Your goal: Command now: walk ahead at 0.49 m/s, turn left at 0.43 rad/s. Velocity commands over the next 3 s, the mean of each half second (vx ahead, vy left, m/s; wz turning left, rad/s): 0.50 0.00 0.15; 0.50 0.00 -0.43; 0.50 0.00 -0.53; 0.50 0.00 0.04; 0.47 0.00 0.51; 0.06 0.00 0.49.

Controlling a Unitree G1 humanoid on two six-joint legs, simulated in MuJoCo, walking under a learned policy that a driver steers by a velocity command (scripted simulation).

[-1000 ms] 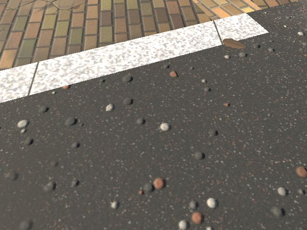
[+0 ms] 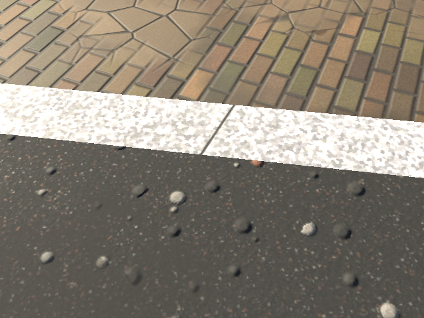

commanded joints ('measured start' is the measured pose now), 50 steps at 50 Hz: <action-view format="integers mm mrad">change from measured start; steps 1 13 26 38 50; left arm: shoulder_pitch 53 196 154 -160 186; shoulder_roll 77 191 83 23 172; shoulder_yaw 20 38 13 0 71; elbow -7 82 42 -95 -102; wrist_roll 2 -39 -42 -27 -28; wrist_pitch -13 23 57 66 55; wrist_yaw -11 -10 -2 -45 -27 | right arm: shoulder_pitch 47 -315 -71 49 -111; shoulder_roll -21 -40 -67 -130 -122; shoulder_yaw -9 16 -20 -43 -12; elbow -68 -204 -101 11 -128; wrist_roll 3 -5 -39 -31 13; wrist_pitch -2 -29 -69 -49 -111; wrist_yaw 4 42 39 -7 12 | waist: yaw -4 77 18 -72 97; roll -105 -108 49 -1 -78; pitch -46 25 -69 74 -207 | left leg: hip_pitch -162 -144 311 471 -390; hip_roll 106 85 262 272 55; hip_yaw -31 89 -74 240 -18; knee -25 -617 -1059 -1084 138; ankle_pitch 48 303 360 483 -62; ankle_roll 4 -3 171 109 -24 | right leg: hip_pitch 153 252 -315 -438 556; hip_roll -268 -286 -170 -129 -304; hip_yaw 286 104 164 71 629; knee -270 -258 749 274 -115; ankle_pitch -5 91 -103 209 -9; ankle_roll -182 -148 8 -6 -330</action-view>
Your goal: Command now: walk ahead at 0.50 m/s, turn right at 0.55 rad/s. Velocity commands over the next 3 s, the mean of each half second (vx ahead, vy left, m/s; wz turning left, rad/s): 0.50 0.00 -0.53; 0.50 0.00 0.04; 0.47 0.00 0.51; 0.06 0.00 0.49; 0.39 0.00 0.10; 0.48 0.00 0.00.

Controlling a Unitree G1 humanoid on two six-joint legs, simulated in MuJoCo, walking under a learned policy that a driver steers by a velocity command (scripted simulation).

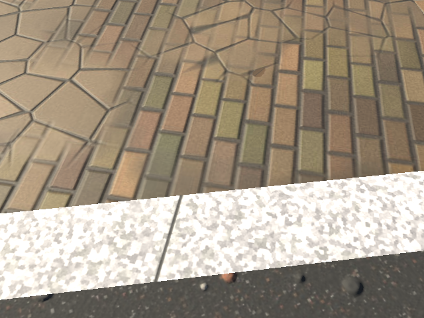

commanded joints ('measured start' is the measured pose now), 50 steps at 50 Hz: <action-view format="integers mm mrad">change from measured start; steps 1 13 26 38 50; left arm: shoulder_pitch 143 220 126 -119 116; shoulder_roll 125 158 112 38 64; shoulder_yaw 39 43 13 -21 3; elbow -35 -36 -96 -157 -58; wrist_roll -3 -10 9 0 26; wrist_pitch -17 0 -10 -33 -44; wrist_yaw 12 57 50 20 28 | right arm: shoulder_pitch -91 -332 -44 81 17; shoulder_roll -125 -68 -83 -178 -120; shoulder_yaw -20 -6 -26 -40 -25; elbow -140 -234 -151 -52 -106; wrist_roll -5 -20 -33 8 5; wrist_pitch -69 -23 -20 6 29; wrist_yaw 1 17 26 23 9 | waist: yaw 57 91 -17 -67 42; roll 20 -87 72 86 -124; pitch -169 -71 -56 -25 -85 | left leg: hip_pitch -517 -266 170 98 -484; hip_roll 53 -31 217 166 85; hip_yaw -127 -71 -432 -189 -137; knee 86 -609 -955 -999 -7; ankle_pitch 102 552 215 460 158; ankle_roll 27 -50 223 211 18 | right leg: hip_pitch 540 218 -265 -60 418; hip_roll -298 -154 -134 -115 -352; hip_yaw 519 331 187 63 306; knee -331 -347 572 -36 -414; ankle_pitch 149 182 -147 176 25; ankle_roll -218 -110 83 118 -81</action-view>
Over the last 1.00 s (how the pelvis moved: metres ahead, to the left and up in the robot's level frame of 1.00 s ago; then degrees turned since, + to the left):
0.53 0.02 -0.02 -14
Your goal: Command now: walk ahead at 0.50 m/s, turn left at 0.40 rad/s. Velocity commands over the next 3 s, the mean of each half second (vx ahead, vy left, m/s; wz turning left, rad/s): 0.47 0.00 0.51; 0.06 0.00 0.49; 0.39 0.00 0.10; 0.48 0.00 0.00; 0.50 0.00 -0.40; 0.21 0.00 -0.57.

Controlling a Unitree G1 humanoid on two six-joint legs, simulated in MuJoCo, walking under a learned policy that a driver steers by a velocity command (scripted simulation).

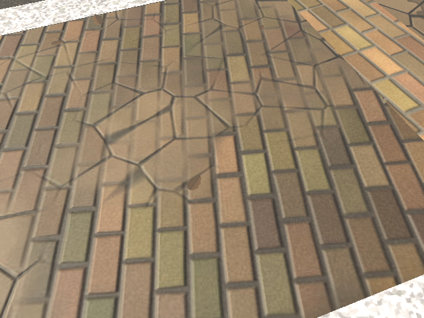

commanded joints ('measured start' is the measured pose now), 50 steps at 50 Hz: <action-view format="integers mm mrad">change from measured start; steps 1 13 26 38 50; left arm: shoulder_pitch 62 143 72 -65 49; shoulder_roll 93 205 193 138 177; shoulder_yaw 34 75 48 21 37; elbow -4 101 22 -18 8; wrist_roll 5 -16 7 6 -8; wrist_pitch -16 -4 2 67 35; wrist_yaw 0 28 47 49 24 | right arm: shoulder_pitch -37 -328 -181 -182 -176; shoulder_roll -65 -17 -132 -164 -148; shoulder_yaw -25 -6 -54 -62 -46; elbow -94 -224 -258 -239 -216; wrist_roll -1 -8 -32 -22 -36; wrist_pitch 7 24 18 106 71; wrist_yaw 0 52 22 -55 -30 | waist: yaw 37 97 48 21 40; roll -167 -79 -13 78 -166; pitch -17 86 -102 -149 -2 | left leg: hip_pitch -266 -266 289 241 -257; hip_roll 96 76 176 108 -53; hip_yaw -54 42 -249 -284 -93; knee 33 -439 -763 -653 -66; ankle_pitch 107 399 945 938 -78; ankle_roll -5 24 276 184 -37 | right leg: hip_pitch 232 323 -273 -208 202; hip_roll -266 -281 -97 25 -264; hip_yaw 261 -80 124 155 576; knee -301 -332 760 330 -283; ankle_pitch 70 262 -232 -6 -430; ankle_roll -167 -124 70 132 -175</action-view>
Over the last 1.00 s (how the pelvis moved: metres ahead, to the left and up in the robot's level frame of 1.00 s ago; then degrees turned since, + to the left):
0.51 -0.09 0.02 -12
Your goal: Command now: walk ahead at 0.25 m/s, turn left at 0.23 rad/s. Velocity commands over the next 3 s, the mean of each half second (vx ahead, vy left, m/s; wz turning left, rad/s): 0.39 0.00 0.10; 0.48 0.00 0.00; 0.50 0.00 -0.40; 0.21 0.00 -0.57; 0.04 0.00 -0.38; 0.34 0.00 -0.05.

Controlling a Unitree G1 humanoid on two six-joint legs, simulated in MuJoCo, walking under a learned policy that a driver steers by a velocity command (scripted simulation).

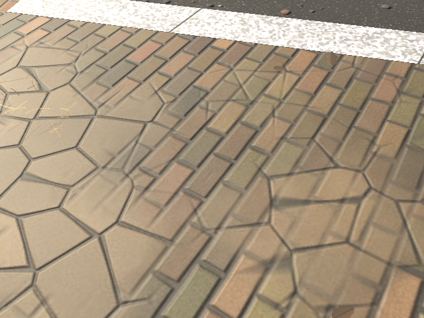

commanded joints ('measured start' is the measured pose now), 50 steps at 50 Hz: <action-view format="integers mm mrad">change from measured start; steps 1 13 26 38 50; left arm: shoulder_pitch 7 114 -54 -66 19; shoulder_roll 151 201 77 150 138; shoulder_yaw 37 50 14 42 38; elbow -50 -8 -86 -112 -16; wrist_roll -19 -46 -20 -26 -19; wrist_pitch -15 -9 -56 -60 -70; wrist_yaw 13 0 -29 -51 -30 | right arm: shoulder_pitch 3 -47 169 257 112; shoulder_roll -127 -47 -98 -170 -57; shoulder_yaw -43 -14 -26 -44 -13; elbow -50 -39 44 137 50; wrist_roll -6 22 2 15 -10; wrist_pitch -25 -102 -109 -77 -91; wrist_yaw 9 44 38 15 16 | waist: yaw -5 19 -50 48 -39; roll -165 -176 63 72 -93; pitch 26 13 71 -50 41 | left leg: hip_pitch -255 130 372 465 -204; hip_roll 112 103 306 318 262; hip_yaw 29 178 -49 77 79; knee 107 -476 -803 -473 68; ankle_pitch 92 312 516 1078 317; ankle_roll -34 20 216 121 -21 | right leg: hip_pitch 194 83 -447 50 98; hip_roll -274 -247 -138 0 -236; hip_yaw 430 223 -28 -107 172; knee -337 -301 366 -24 -400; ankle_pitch -359 -164 115 173 205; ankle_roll -150 -155 52 -74 -239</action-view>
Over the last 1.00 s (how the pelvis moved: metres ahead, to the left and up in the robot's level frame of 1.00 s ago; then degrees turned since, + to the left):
0.38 0.08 0.00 34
